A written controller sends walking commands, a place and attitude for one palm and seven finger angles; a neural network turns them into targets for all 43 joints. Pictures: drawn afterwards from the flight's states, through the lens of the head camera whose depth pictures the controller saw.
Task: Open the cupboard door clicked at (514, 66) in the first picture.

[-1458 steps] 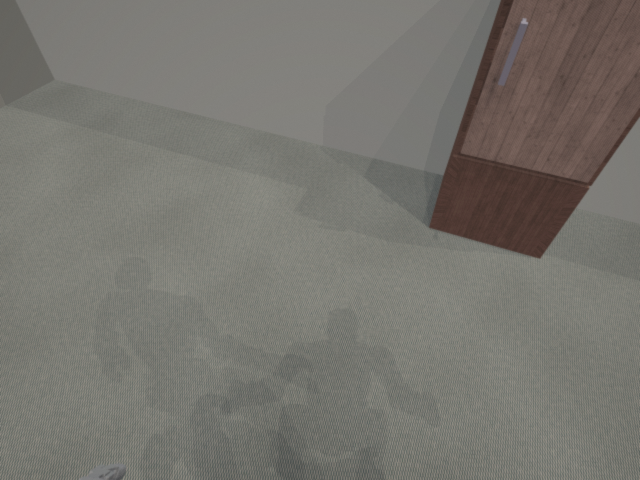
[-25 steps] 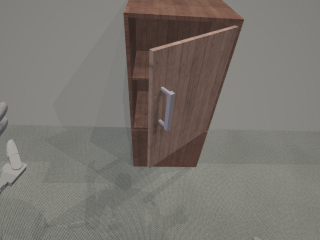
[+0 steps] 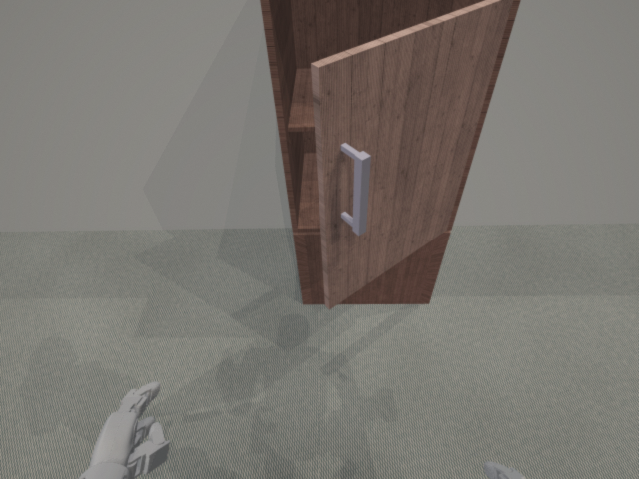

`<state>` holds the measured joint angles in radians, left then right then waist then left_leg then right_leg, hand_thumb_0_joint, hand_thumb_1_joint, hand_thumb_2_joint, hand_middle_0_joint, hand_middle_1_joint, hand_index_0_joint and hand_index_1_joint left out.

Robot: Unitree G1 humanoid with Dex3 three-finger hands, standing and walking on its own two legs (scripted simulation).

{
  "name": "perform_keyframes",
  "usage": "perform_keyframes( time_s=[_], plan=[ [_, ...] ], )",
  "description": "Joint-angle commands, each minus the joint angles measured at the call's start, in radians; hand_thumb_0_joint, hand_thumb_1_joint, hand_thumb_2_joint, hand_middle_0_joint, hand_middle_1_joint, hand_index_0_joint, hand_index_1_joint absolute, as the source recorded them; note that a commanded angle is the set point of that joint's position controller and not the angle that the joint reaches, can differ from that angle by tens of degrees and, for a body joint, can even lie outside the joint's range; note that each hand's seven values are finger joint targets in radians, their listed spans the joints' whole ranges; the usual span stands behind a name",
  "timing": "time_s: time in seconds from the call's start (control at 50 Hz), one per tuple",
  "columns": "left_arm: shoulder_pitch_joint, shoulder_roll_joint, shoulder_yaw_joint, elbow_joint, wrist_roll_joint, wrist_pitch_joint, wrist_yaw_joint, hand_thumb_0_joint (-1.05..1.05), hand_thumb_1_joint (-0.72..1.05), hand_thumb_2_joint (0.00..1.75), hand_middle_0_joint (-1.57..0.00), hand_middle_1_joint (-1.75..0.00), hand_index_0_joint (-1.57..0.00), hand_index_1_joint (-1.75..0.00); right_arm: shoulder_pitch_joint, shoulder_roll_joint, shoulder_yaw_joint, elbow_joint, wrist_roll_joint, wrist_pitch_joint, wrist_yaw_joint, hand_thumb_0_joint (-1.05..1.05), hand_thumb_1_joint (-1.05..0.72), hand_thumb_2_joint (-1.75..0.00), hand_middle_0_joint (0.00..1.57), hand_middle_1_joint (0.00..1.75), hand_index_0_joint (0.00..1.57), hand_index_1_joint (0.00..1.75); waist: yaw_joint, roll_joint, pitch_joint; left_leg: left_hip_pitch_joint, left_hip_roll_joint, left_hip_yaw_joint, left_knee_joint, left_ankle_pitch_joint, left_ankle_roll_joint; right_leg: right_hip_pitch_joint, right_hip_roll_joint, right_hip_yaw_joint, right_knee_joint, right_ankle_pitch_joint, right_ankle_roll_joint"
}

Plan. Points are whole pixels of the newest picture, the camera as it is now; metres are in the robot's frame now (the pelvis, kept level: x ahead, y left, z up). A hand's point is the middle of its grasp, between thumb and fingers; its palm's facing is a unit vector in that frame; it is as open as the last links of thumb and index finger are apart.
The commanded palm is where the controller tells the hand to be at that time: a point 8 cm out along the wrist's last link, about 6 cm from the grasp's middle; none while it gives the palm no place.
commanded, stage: let the arm hang, fingers relaxed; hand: left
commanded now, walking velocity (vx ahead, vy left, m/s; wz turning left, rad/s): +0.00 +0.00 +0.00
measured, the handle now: (353, 191) +0.56 -0.03 +0.04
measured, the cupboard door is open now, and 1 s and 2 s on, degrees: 38 38 38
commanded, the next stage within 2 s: look to check the result in 0.92 s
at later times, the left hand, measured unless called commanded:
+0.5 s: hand out of the picture -0.04 +0.21 -0.15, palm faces +0.01 -0.98 -0.22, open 7.3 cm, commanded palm none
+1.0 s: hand out of the picture +0.00 +0.19 -0.16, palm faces +0.01 -0.99 -0.17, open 7.3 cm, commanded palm none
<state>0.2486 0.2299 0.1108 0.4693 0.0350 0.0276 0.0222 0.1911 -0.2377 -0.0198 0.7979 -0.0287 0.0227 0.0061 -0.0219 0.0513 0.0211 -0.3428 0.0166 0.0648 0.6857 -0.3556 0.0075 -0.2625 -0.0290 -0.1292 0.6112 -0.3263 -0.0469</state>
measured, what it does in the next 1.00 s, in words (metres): steps on the spot: left foot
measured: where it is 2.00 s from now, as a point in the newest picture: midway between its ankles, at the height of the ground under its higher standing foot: outside the picture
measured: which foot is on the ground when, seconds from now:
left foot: up 0.00-0.00, down 0.02-1.00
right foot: down 0.00-1.00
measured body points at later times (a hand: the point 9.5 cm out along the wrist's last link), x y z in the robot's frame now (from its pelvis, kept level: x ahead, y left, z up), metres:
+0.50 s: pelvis +0.01 +0.03 +0.02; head +0.02 +0.02 +0.46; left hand -0.03 +0.26 -0.14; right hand -0.01 -0.17 -0.16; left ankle +0.03 +0.12 -0.73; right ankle +0.00 -0.09 -0.73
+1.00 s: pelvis +0.02 +0.04 +0.01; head +0.03 +0.03 +0.46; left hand +0.00 +0.25 -0.15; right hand -0.02 -0.17 -0.15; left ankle +0.03 +0.12 -0.73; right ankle +0.00 -0.09 -0.73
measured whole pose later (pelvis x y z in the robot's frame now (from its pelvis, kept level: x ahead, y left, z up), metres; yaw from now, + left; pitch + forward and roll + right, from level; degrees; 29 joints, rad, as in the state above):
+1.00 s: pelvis +0.02 +0.04 +0.01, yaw -2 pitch -1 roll +0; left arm 0.30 0.11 0.02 1.16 0.01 -0.01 0.03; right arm 0.31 -0.11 0.01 1.16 -0.02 0.00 -0.04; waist -0.01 0.01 0.04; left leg -0.19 -0.02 0.10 0.41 -0.20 0.05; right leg -0.16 -0.05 -0.08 0.42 -0.24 0.01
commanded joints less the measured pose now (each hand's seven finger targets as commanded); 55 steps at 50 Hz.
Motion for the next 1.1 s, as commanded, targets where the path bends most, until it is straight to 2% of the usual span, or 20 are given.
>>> perform_keyframes(
  time_s=[0.0, 0.02, 0.04, 0.06, 0.08, 0.1, 0.14, 0.24, 0.36, 0.44, 0.48, 0.52, 0.54, 0.6, 0.62, 0.78, 0.84, 0.94, 1.08],
  plan=[
    [0.053, 0.062, -0.05, 0.157, -0.015, -0.022, -0.006, 0.0, 0.9, 0.9, -0.2, -0.3, -0.2, -0.3, 0.021, -0.117, -0.009, -0.007, -0.02, -0.028, -0.016, 0.0, -0.9, -0.9, 0.2, 0.3, 0.2, 0.3, 0.028, -0.022, -0.094, 0.143, 0.162, -0.208, -0.218, 0.467, 0.085, 0.029, -0.064, 0.11, -0.096, 0.171, 0.035],
    [0.048, 0.066, -0.057, 0.204, -0.011, -0.021, -0.003, 0.0, 0.9, 0.9, -0.2, -0.3, -0.2, -0.3, -0.008, -0.121, -0.003, 0.005, -0.015, -0.022, -0.022, 0.0, -0.9, -0.9, 0.2, 0.3, 0.2, 0.3, 0.042, -0.041, -0.064, 0.079, 0.158, -0.193, -0.224, 0.341, 0.079, 0.069, -0.044, 0.134, -0.161, 0.062, 0.038],
    [0.016, 0.076, -0.055, 0.277, -0.015, -0.02, -0.006, 0.0, 0.9, 0.9, -0.2, -0.3, -0.2, -0.3, -0.02, -0.091, 0.005, 0.048, -0.01, -0.023, -0.024, 0.0, -0.9, -0.9, 0.2, 0.3, 0.2, 0.3, 0.026, 0.079, -0.007, 0.026, 0.121, -0.171, -0.27, 0.247, 0.06, 0.07, -0.06, 0.133, -0.184, 0.073, 0.025],
    [0.013, 0.079, -0.058, 0.331, -0.022, -0.021, -0.009, 0.0, 0.9, 0.9, -0.2, -0.3, -0.2, -0.3, -0.011, -0.072, 0.014, 0.082, -0.008, -0.02, -0.027, 0.0, -0.9, -0.9, 0.2, 0.3, 0.2, 0.3, 0.025, 0.143, 0.018, 0.015, 0.106, -0.158, -0.303, 0.18, 0.044, 0.082, -0.063, 0.143, -0.198, 0.073, 0.013],
    [0.023, 0.072, -0.061, 0.388, -0.026, -0.024, -0.009, 0.0, 0.9, 0.9, -0.2, -0.3, -0.2, -0.3, -0.001, -0.058, 0.017, 0.11, -0.006, -0.02, -0.032, 0.0, -0.9, -0.9, 0.2, 0.3, 0.2, 0.3, 0.025, 0.161, 0.018, 0.023, 0.1, -0.15, -0.32, 0.159, 0.035, 0.097, -0.064, 0.143, -0.211, 0.093, 0.007],
    [0.054, 0.033, -0.048, 0.421, -0.022, -0.027, -0.006, 0.0, 0.9, 0.9, -0.2, -0.3, -0.2, -0.3, 0.01, -0.038, 0.013, 0.127, -0.01, -0.022, -0.038, 0.0, -0.9, -0.9, 0.2, 0.3, 0.2, 0.3, 0.03, 0.2, -0.009, 0.043, 0.098, -0.142, -0.334, 0.142, 0.035, 0.12, -0.065, 0.134, -0.227, 0.116, 0.002],
    [0.062, 0.044, -0.059, 0.485, -0.024, -0.033, -0.005, 0.0, 0.9, 0.9, -0.2, -0.3, -0.2, -0.3, 0.048, -0.032, 0.012, 0.163, -0.002, -0.021, -0.041, 0.0, -0.9, -0.9, 0.2, 0.3, 0.2, 0.3, 0.025, 0.148, -0.047, 0.085, 0.097, -0.134, -0.333, 0.161, 0.033, 0.149, -0.074, 0.129, -0.253, 0.152, 0.0],
    [0.072, 0.03, -0.082, 0.597, -0.027, -0.038, -0.003, 0.0, 0.9, 0.9, -0.2, -0.3, -0.2, -0.3, 0.112, -0.026, 0.01, 0.244, 0.006, -0.02, -0.044, 0.0, -0.9, -0.9, 0.2, 0.3, 0.2, 0.3, 0.014, -0.012, 0.003, 0.122, 0.098, -0.126, -0.359, 0.16, 0.033, 0.111, -0.083, 0.125, -0.295, 0.135, 0.0],
    [0.106, 0.009, -0.092, 0.669, -0.028, -0.037, 0.005, 0.0, 0.9, 0.9, -0.2, -0.3, -0.2, -0.3, 0.151, -0.008, 0.018, 0.306, 0.008, -0.023, -0.047, 0.0, -0.9, -0.9, 0.2, 0.3, 0.2, 0.3, 0.014, -0.071, 0.043, 0.138, 0.098, -0.118, -0.382, 0.171, 0.037, 0.086, -0.083, 0.121, -0.29, 0.121, 0.007],
    [0.126, -0.002, -0.094, 0.687, -0.028, -0.036, 0.011, 0.0, 0.9, 0.9, -0.2, -0.3, -0.2, -0.3, 0.163, 0.009, 0.019, 0.329, 0.007, -0.022, -0.046, 0.0, -0.9, -0.9, 0.2, 0.3, 0.2, 0.3, 0.015, -0.081, 0.061, 0.136, 0.091, -0.109, -0.385, 0.149, 0.038, 0.069, -0.085, 0.125, -0.29, 0.099, 0.009],
    [0.131, -0.014, -0.095, 0.69, -0.028, -0.035, 0.013, 0.0, 0.9, 0.9, -0.2, -0.3, -0.2, -0.3, 0.167, 0.017, 0.019, 0.337, 0.006, -0.022, -0.047, 0.0, -0.9, -0.9, 0.2, 0.3, 0.2, 0.3, 0.015, -0.063, 0.074, 0.133, 0.089, -0.108, -0.389, 0.144, 0.038, 0.057, -0.083, 0.128, -0.283, 0.102, 0.01],
    [0.135, -0.011, -0.091, 0.689, -0.027, -0.036, 0.015, 0.0, 0.9, 0.9, -0.2, -0.3, -0.2, -0.3, 0.178, 0.021, 0.019, 0.34, 0.008, -0.023, -0.046, 0.0, -0.9, -0.9, 0.2, 0.3, 0.2, 0.3, 0.018, -0.079, 0.077, 0.123, 0.089, -0.107, -0.39, 0.139, 0.04, 0.061, -0.082, 0.122, -0.278, 0.097, 0.012],
    [0.135, -0.02, -0.092, 0.69, -0.026, -0.034, 0.015, 0.0, 0.9, 0.9, -0.2, -0.3, -0.2, -0.3, 0.173, 0.027, 0.018, 0.344, 0.006, -0.023, -0.046, 0.0, -0.9, -0.9, 0.2, 0.3, 0.2, 0.3, 0.017, -0.059, 0.09, 0.117, 0.086, -0.107, -0.393, 0.131, 0.039, 0.05, -0.083, 0.126, -0.276, 0.096, 0.012],
    [0.135, -0.031, -0.087, 0.687, -0.025, -0.034, 0.017, 0.0, 0.9, 0.9, -0.2, -0.3, -0.2, -0.3, 0.181, 0.036, 0.019, 0.347, 0.004, -0.026, -0.048, 0.0, -0.9, -0.9, 0.2, 0.3, 0.2, 0.3, 0.016, -0.031, 0.087, 0.108, 0.087, -0.111, -0.403, 0.121, 0.039, 0.054, -0.079, 0.126, -0.265, 0.105, 0.013],
    [0.138, -0.027, -0.086, 0.684, -0.025, -0.035, 0.018, 0.0, 0.9, 0.9, -0.2, -0.3, -0.2, -0.3, 0.185, 0.036, 0.018, 0.345, 0.006, -0.027, -0.048, 0.0, -0.9, -0.9, 0.2, 0.3, 0.2, 0.3, 0.02, -0.045, 0.075, 0.111, 0.087, -0.113, -0.4, 0.128, 0.041, 0.064, -0.077, 0.124, -0.262, 0.108, 0.014],
    [0.136, -0.042, -0.083, 0.682, -0.024, -0.034, 0.017, 0.0, 0.9, 0.9, -0.2, -0.3, -0.2, -0.3, 0.195, 0.05, 0.016, 0.347, 0.004, -0.031, -0.05, 0.0, -0.9, -0.9, 0.2, 0.3, 0.2, 0.3, 0.018, -0.016, 0.091, 0.099, 0.084, -0.111, -0.405, 0.132, 0.04, 0.062, -0.08, 0.125, -0.258, 0.125, 0.015],
    [0.137, -0.042, -0.084, 0.679, -0.025, -0.036, 0.018, 0.0, 0.9, 0.9, -0.2, -0.3, -0.2, -0.3, 0.197, 0.048, 0.015, 0.344, 0.005, -0.03, -0.049, 0.0, -0.9, -0.9, 0.2, 0.3, 0.2, 0.3, 0.016, -0.051, 0.086, 0.107, 0.082, -0.109, -0.395, 0.139, 0.04, 0.061, -0.081, 0.127, -0.263, 0.123, 0.015],
    [0.137, -0.039, -0.085, 0.68, -0.026, -0.041, 0.018, 0.0, 0.9, 0.9, -0.2, -0.3, -0.2, -0.3, 0.194, 0.045, 0.015, 0.346, 0.007, -0.032, -0.049, 0.0, -0.9, -0.9, 0.2, 0.3, 0.2, 0.3, 0.014, -0.053, 0.05, 0.15, 0.083, -0.098, -0.374, 0.213, 0.041, 0.07, -0.087, 0.129, -0.263, 0.16, 0.015],
    [0.131, -0.038, -0.086, 0.682, -0.026, -0.039, 0.019, 0.0, 0.9, 0.9, -0.2, -0.3, -0.2, -0.3, 0.192, 0.043, 0.018, 0.351, 0.007, -0.032, -0.049, 0.0, -0.9, -0.9, 0.2, 0.3, 0.2, 0.3, 0.011, -0.038, 0.073, 0.145, 0.084, -0.101, -0.386, 0.212, 0.038, 0.068, -0.084, 0.129, -0.266, 0.155, 0.017]
  ],
)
